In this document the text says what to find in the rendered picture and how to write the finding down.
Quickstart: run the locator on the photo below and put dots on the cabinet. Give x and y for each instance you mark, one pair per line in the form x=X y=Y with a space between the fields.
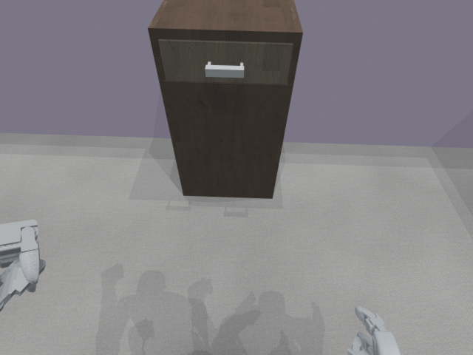
x=227 y=137

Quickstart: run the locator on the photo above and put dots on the drawer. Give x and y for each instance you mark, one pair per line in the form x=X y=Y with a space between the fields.
x=264 y=62

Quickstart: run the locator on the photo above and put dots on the right robot hand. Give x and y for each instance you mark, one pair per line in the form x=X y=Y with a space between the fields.
x=382 y=342

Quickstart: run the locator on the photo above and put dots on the handle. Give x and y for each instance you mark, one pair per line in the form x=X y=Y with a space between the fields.
x=224 y=71

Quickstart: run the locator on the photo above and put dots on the left robot hand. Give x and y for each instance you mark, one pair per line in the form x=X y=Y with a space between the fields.
x=20 y=255

